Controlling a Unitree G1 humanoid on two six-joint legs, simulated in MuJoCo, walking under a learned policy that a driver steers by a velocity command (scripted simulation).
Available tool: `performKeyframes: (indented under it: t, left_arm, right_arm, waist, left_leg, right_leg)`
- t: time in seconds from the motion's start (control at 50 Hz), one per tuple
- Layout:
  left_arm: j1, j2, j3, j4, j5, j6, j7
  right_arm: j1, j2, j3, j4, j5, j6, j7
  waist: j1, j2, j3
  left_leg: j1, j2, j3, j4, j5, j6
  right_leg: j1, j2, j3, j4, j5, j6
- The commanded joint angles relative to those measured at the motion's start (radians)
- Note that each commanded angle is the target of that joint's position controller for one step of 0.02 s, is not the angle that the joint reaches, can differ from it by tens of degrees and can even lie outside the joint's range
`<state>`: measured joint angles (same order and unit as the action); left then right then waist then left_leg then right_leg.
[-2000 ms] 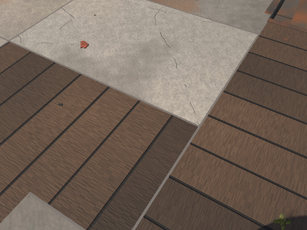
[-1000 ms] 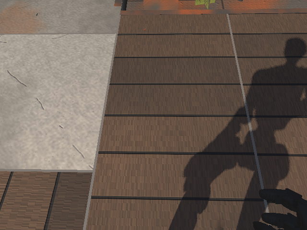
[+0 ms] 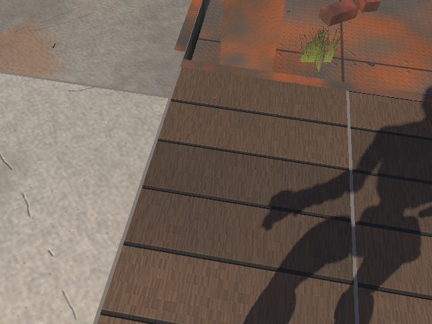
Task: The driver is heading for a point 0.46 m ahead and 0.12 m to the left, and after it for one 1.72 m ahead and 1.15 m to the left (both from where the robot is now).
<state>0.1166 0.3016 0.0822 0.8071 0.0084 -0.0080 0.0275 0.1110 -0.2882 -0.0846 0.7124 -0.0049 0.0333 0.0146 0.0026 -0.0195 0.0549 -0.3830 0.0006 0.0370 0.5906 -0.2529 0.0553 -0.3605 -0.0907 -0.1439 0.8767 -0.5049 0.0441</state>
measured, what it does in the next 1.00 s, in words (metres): walks ahead, turning left: right foot, then left foot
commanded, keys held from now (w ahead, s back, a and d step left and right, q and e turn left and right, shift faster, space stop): q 0.16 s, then w+q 0.72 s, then q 0.04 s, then no key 0.08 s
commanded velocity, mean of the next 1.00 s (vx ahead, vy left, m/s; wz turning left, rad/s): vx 0.30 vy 0.00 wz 0.58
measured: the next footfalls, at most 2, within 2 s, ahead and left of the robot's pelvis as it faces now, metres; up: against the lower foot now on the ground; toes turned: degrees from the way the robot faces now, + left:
right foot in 0.38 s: +0.11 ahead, -0.13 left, +0.00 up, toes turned +16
left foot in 0.84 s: +0.29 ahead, +0.25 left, +0.00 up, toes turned +33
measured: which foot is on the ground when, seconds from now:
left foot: down 0.00-0.38, up 0.40-0.82, down 0.84-1.00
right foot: up 0.00-0.36, down 0.38-0.86, up 0.88-1.00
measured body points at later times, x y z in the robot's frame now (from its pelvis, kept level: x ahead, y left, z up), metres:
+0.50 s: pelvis +0.08 -0.02 +0.01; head +0.09 -0.04 +0.46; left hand +0.08 +0.28 -0.08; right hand +0.31 -0.24 -0.09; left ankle +0.04 +0.11 -0.66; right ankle +0.08 -0.14 -0.73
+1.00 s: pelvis +0.26 +0.14 +0.00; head +0.30 +0.17 +0.45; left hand +0.19 +0.44 -0.11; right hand +0.54 +0.00 -0.09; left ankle +0.26 +0.22 -0.73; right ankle +0.30 -0.03 -0.63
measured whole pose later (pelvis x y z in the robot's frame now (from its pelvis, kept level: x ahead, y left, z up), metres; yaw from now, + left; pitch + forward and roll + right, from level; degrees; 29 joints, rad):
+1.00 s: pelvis +0.26 +0.14 +0.00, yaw +35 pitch +2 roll +1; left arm 0.22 0.31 0.05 0.73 0.00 -0.11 0.01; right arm 0.20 -0.29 -0.07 0.64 0.01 -0.04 0.03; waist 0.01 -0.02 0.08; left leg -0.36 -0.10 0.00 0.50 -0.17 0.09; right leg -0.50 -0.09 0.04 1.22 -0.38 0.03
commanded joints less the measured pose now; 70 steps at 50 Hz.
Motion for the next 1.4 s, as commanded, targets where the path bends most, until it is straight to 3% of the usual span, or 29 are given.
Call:
performKeyframes:
  t: [0.02, 0.06, 0.16, 0.24, 0.34, 0.36, 0.38, 0.4, 0.42, 0.44, 0.5, 0.62, 0.74, 0.78, 0.82, 0.84, 0.86, 0.88, 0.9, 0.92, 0.94, 1.0, 1.08, 1.2, 1.28, 1.32, 1.34, 1.36, 1.4]
  left_arm:
    - [-0.053, 0.095, 0.021, -0.101, -0.018, -0.013, -0.005]
    - [-0.040, 0.111, 0.030, -0.087, -0.001, -0.003, 0.017]
    - [-0.022, 0.069, 0.018, -0.093, -0.007, -0.003, 0.022]
    - [-0.065, 0.069, 0.013, -0.114, -0.018, -0.015, -0.004]
    - [0.011, 0.077, 0.025, -0.103, -0.034, -0.069, -0.032]
    - [0.065, 0.086, 0.032, -0.084, -0.033, -0.076, -0.030]
    - [0.174, 0.136, 0.046, -0.062, -0.018, -0.079, -0.021]
    - [0.242, 0.224, 0.061, -0.049, 0.010, -0.075, -0.019]
    - [0.210, 0.221, 0.063, -0.056, 0.027, -0.086, -0.027]
    - [0.151, 0.154, 0.046, -0.077, 0.008, -0.090, -0.020]
    - [0.120, 0.094, 0.022, -0.087, -0.007, -0.088, -0.005]
    - [0.198, 0.115, 0.025, -0.064, 0.003, -0.090, -0.006]
    - [0.244, 0.173, 0.039, -0.030, -0.026, -0.074, -0.012]
    - [0.240, 0.199, 0.046, -0.024, -0.035, -0.066, -0.012]
    - [0.229, 0.222, 0.050, -0.024, -0.043, -0.054, -0.004]
    - [0.239, 0.198, 0.039, -0.035, -0.038, -0.059, 0.001]
    - [0.280, 0.055, -0.004, -0.084, 0.016, -0.071, -0.007]
    - [0.269, 0.059, -0.022, -0.134, -0.006, -0.111, -0.016]
    - [0.139, 0.155, 0.005, -0.161, -0.047, -0.132, -0.023]
    - [0.107, 0.147, -0.003, -0.175, -0.050, -0.141, -0.022]
    - [0.123, 0.139, -0.003, -0.153, -0.024, -0.137, -0.012]
    - [0.184, 0.136, 0.005, -0.122, 0.000, -0.092, -0.012]
    - [0.136, 0.072, -0.017, -0.132, 0.013, -0.068, -0.007]
    - [-0.013, 0.066, -0.027, -0.160, -0.002, -0.078, -0.038]
    - [0.024, 0.092, -0.009, -0.159, 0.017, -0.085, -0.047]
    - [0.052, 0.172, 0.003, -0.174, 0.040, -0.091, -0.034]
    - [0.089, 0.099, -0.012, -0.165, 0.038, -0.075, -0.028]
    - [0.113, 0.034, -0.031, -0.149, 0.018, -0.060, -0.031]
    - [0.087, 0.039, -0.039, -0.133, 0.008, -0.042, -0.039]
  right_arm:
    - [0.114, -0.206, -0.052, -0.049, -0.001, -0.038, -0.008]
    - [0.025, -0.159, -0.038, -0.065, 0.027, -0.035, -0.022]
    - [0.031, -0.182, -0.045, -0.081, 0.015, -0.024, -0.043]
    - [0.039, -0.185, -0.043, -0.092, 0.025, -0.021, -0.049]
    - [0.033, -0.168, -0.030, -0.102, 0.026, -0.024, -0.041]
    - [0.025, -0.142, -0.022, -0.108, 0.024, -0.024, -0.043]
    - [0.011, -0.083, -0.003, -0.124, 0.022, -0.028, -0.044]
    - [0.020, -0.030, 0.009, -0.163, 0.033, -0.041, -0.038]
    - [-0.026, -0.106, -0.006, -0.194, 0.035, -0.057, -0.033]
    - [-0.009, -0.156, -0.022, -0.174, 0.035, -0.059, -0.028]
    - [0.028, -0.125, -0.025, -0.141, 0.024, -0.061, -0.012]
    - [-0.051, -0.051, -0.001, -0.183, 0.029, -0.066, 0.011]
    - [-0.162, -0.027, 0.015, -0.223, 0.035, -0.073, 0.050]
    - [-0.136, -0.056, 0.001, -0.227, 0.031, -0.070, 0.055]
    - [0.077, -0.129, -0.042, -0.178, 0.032, -0.062, 0.048]
    - [0.253, -0.190, -0.076, -0.133, 0.036, -0.051, 0.031]
    - [0.320, -0.287, -0.090, -0.113, 0.044, -0.047, 0.008]
    - [0.322, -0.307, -0.079, -0.150, 0.035, -0.068, 0.015]
    - [0.290, -0.226, -0.056, -0.143, 0.019, -0.081, 0.022]
    - [0.235, -0.191, -0.044, -0.137, 0.018, -0.090, 0.021]
    - [0.152, -0.157, -0.031, -0.145, 0.018, -0.092, 0.019]
    - [0.058, -0.124, -0.016, -0.144, -0.001, -0.096, 0.009]
    - [0.067, -0.139, -0.013, -0.087, 0.005, -0.098, -0.012]
    - [0.121, -0.133, -0.002, -0.026, 0.007, -0.070, -0.025]
    - [0.105, -0.111, 0.011, -0.001, 0.015, -0.063, -0.022]
    - [0.233, -0.074, 0.023, 0.005, -0.017, -0.079, -0.020]
    - [0.293, -0.053, 0.033, 0.036, -0.009, -0.080, -0.025]
    - [0.244, -0.084, 0.029, 0.028, -0.003, -0.065, -0.025]
    - [0.150, -0.097, 0.019, 0.010, 0.012, -0.017, -0.032]
  waist:
    - [-0.050, 0.133, -0.235]
    - [-0.006, 0.101, -0.178]
    - [0.005, 0.133, -0.203]
    - [-0.026, 0.191, -0.163]
    - [0.022, 0.181, -0.118]
    - [0.051, 0.155, -0.116]
    - [0.088, 0.058, -0.151]
    - [0.070, -0.169, -0.144]
    - [0.063, -0.201, -0.047]
    - [0.042, -0.157, 0.005]
    - [0.032, -0.117, 0.020]
    - [0.074, -0.086, 0.014]
    - [0.101, -0.079, 0.065]
    - [0.060, -0.101, 0.028]
    - [-0.076, -0.110, -0.115]
    - [-0.161, -0.074, -0.206]
    - [-0.110, 0.197, -0.294]
    - [-0.095, 0.272, -0.514]
    - [-0.138, 0.148, -0.399]
    - [-0.102, 0.129, -0.261]
    - [-0.043, 0.035, -0.185]
    - [0.036, 0.053, -0.137]
    - [0.034, 0.071, -0.125]
    - [-0.041, 0.096, -0.134]
    - [0.004, 0.100, -0.128]
    - [-0.053, -0.056, -0.244]
    - [-0.026, -0.148, -0.352]
    - [0.003, -0.185, -0.358]
    - [0.012, -0.114, -0.249]
  left_leg:
    - [0.419, 0.307, -0.393, -0.189, 0.728, 0.277]
    - [0.318, 0.236, -0.324, -0.212, 0.581, 0.199]
    - [0.258, 0.194, -0.323, -0.221, 0.531, 0.193]
    - [0.160, 0.165, -0.420, -0.315, -0.153, 0.183]
    - [0.054, 0.121, -0.499, -0.269, -0.308, 0.144]
    - [-0.016, 0.081, -0.481, -0.215, -0.324, 0.111]
    - [-0.170, 0.017, -0.399, -0.019, -0.371, 0.051]
    - [-0.393, -0.117, -0.195, 0.251, -0.371, 0.005]
    - [-0.517, -0.027, -0.211, 0.404, -0.312, -0.003]
    - [-0.541, 0.007, -0.217, 0.472, -0.226, -0.012]
    - [-0.520, 0.044, -0.183, 0.537, -0.036, -0.052]
    - [-0.469, 0.071, -0.103, 0.401, 0.164, -0.092]
    - [-0.330, 0.061, 0.010, 0.118, 0.154, -0.037]
    - [-0.215, 0.010, 0.059, 0.069, 0.076, 0.010]
    - [0.100, -0.079, 0.104, -0.003, 0.076, 0.076]
    - [0.395, -0.080, 0.047, -0.025, 0.119, 0.115]
    - [0.734, 0.179, -0.377, -0.033, 0.094, 0.219]
    - [0.860, 0.358, -0.925, -0.245, -0.137, 0.393]
    - [0.786, 0.329, -0.801, -0.293, -0.045, 0.325]
    - [0.630, 0.291, -0.636, -0.277, 0.128, 0.293]
    - [0.458, 0.247, -0.495, -0.259, 0.331, 0.253]
    - [0.193, 0.194, -0.318, -0.289, 0.665, 0.236]
    - [0.122, 0.137, -0.177, -0.295, 0.808, 0.206]
    - [0.214, 0.143, -0.183, -0.247, 0.633, 0.151]
    - [0.271, 0.144, -0.242, -0.097, 0.569, 0.109]
    - [0.120, 0.012, -0.201, 0.069, 0.268, 0.011]
    - [0.040, -0.029, -0.169, 0.198, -0.021, -0.050]
    - [0.002, -0.023, -0.155, 0.266, -0.330, -0.084]
    - [-0.061, 0.009, -0.154, 0.334, -0.431, -0.113]
  right_leg:
    - [-0.347, 0.054, 0.187, 0.366, -0.104, 0.012]
    - [-0.323, 0.035, 0.201, 0.270, 0.026, 0.014]
    - [-0.212, 0.084, 0.203, 0.083, 0.126, 0.038]
    - [-0.126, 0.101, 0.200, -0.119, 0.169, 0.023]
    - [0.109, 0.123, 0.175, -0.417, 0.229, -0.035]
    - [0.224, 0.097, 0.183, -0.490, 0.263, -0.054]
    - [0.400, -0.061, 0.326, -0.535, 0.178, -0.104]
    - [0.488, -0.264, 0.645, -0.633, -0.055, -0.211]
    - [0.391, -0.354, 0.815, -0.695, -0.213, -0.291]
    - [0.365, -0.306, 0.723, -0.699, -0.215, -0.272]
    - [0.348, -0.196, 0.449, -0.712, 0.080, -0.189]
    - [0.339, -0.155, 0.174, -0.725, 0.405, -0.190]
    - [0.377, -0.189, 0.047, -0.706, 0.523, -0.172]
    - [0.411, -0.198, 0.000, -0.610, 0.862, -0.154]
    - [0.385, -0.178, -0.060, -0.310, 1.218, -0.124]
    - [0.210, -0.145, -0.074, -0.066, 1.114, -0.088]
    - [-0.187, -0.034, -0.053, 0.304, 0.208, -0.038]
    - [-0.376, 0.113, 0.192, 0.544, -0.104, -0.017]
    - [-0.474, 0.061, 0.258, 0.567, -0.007, -0.025]
    - [-0.469, 0.027, 0.236, 0.508, 0.064, -0.038]
    - [-0.399, -0.020, 0.227, 0.432, 0.119, -0.032]
    - [-0.222, -0.047, 0.203, 0.322, 0.159, -0.004]
    - [-0.196, -0.009, 0.166, 0.103, 0.328, 0.024]
    - [-0.114, 0.040, 0.173, -0.234, 0.567, -0.007]
    - [-0.016, 0.068, 0.162, -0.415, 0.546, -0.074]
    - [0.323, -0.114, 0.317, -0.365, 1.216, -0.187]
    - [0.446, -0.216, 0.431, -0.351, 1.257, -0.318]
    - [0.429, -0.263, 0.523, -0.406, 1.143, -0.360]
    - [0.317, -0.246, 0.558, -0.497, 0.740, -0.321]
